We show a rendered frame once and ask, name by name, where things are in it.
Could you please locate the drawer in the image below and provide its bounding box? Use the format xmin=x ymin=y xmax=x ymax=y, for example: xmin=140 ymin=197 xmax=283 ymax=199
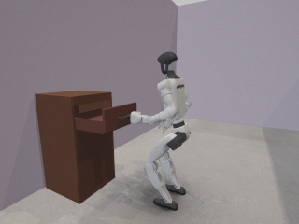
xmin=75 ymin=102 xmax=137 ymax=135

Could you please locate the robot right upper arm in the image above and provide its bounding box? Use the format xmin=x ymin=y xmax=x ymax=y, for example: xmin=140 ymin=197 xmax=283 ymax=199
xmin=181 ymin=79 xmax=192 ymax=109

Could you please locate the robot right shin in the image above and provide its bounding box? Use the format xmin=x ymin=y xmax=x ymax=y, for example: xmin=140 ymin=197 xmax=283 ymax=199
xmin=158 ymin=153 xmax=180 ymax=189

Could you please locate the cabinet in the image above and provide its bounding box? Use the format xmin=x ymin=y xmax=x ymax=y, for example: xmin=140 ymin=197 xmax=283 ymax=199
xmin=35 ymin=91 xmax=115 ymax=204

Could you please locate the handle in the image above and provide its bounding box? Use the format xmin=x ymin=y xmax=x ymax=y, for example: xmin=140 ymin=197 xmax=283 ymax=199
xmin=118 ymin=114 xmax=131 ymax=120

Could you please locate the robot left upper arm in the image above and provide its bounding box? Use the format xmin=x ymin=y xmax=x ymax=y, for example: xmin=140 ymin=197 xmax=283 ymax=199
xmin=157 ymin=79 xmax=178 ymax=118

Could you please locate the left robot hand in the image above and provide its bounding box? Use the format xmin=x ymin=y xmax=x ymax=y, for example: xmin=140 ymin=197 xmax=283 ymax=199
xmin=130 ymin=111 xmax=142 ymax=125

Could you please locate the robot left forearm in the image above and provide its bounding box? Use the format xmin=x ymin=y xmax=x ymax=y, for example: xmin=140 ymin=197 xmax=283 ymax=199
xmin=139 ymin=107 xmax=174 ymax=125

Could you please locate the right robot foot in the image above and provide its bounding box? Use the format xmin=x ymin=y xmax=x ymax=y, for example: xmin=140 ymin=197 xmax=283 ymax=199
xmin=165 ymin=184 xmax=186 ymax=196

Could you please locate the right robot hand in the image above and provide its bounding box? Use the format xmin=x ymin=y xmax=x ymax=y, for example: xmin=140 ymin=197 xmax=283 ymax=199
xmin=157 ymin=119 xmax=173 ymax=133

